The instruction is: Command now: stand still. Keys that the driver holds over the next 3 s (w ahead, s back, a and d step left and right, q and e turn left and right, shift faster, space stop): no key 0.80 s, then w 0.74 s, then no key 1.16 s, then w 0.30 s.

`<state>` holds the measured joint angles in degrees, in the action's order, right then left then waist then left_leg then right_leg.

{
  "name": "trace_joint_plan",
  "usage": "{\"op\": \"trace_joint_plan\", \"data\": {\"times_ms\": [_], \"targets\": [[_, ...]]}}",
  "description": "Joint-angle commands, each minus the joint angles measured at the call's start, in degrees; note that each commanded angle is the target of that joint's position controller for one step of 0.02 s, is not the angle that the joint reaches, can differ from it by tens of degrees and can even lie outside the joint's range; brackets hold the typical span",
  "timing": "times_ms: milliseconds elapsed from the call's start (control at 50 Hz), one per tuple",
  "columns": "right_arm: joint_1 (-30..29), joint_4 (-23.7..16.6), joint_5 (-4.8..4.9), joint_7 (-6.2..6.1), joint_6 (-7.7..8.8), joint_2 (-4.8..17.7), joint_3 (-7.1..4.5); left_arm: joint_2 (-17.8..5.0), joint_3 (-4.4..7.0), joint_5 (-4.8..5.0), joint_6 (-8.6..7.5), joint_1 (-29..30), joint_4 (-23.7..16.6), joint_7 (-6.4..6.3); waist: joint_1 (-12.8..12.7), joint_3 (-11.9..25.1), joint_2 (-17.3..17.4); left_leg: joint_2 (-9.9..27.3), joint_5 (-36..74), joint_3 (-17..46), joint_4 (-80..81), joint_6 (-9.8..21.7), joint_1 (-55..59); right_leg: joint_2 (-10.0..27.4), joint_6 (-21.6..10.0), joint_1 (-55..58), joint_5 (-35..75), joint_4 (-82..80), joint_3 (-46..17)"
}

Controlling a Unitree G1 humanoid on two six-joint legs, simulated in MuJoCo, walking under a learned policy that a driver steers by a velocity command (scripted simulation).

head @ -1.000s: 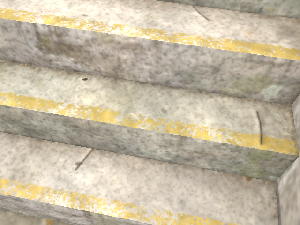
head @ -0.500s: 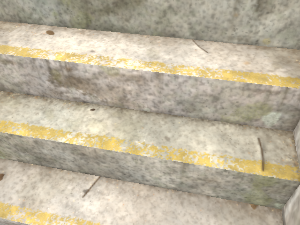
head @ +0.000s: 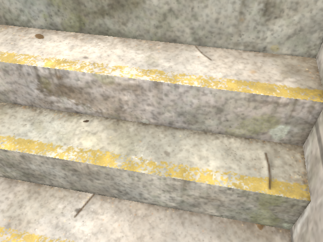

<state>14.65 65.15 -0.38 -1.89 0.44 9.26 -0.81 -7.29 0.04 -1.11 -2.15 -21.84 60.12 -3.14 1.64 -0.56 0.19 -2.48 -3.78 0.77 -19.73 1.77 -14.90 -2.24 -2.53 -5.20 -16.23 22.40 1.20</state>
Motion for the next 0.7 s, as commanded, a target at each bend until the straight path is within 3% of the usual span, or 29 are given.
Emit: {"op": "trace_joint_plan", "data": {"times_ms": [20, 80, 500, 700], "targets": [[2.4, -0.5, 0.07, -0.26, 0.36, 4.6, -0.62, -4.1, 0.49, 0.07, -0.49, -4.0, -0.9, -0.23, 0.1, -3.9, -1.0, 7.1, -2.7, 8.0, 2.4, 1.0, 5.5, 7.8, -0.5, -8.8, 1.0, -6.9, -7.1], [2.0, -0.1, 0.15, -0.27, 0.03, 4.1, -0.55, -4.0, 0.14, -0.24, -0.54, -3.8, -1.1, -0.5, 0.1, -3.7, -0.9, 7.4, -0.5, 7.7, 1.9, 0.6, 5.7, 8.0, -0.7, -7.4, 4.7, -6.6, -7.1], [1.8, 1.1, 0.3, -0.73, -0.54, 4.0, 0.21, -5.2, -0.96, 0.2, -0.65, -3.4, -1.0, -0.36, -0.4, -3.0, -1.5, 7.7, 4.4, 5.9, -0.5, -0.3, 6.4, 9.2, -0.1, -3.1, 20.1, -5.7, -7.1], [1.8, 1.2, 0.37, -0.74, -0.75, 4.2, 0.59, -5.6, -1.3, 0.25, -0.39, -3.6, -1.1, -0.36, -0.5, -3.5, -1.4, 7.9, 2.9, 5.5, -0.6, -0.8, 6.3, 9.1, 0.2, -3.3, 19.2, -6.5, -7.4]]}}
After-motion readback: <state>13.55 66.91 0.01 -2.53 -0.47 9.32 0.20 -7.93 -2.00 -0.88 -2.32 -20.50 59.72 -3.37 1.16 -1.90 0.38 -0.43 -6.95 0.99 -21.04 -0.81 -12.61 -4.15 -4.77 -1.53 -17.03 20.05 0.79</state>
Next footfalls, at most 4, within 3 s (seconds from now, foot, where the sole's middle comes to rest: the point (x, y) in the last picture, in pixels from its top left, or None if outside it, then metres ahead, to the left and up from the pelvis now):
none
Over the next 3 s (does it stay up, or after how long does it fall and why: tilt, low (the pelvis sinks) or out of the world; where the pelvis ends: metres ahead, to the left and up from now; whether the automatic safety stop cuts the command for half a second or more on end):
stays up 0.04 -0.03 0.00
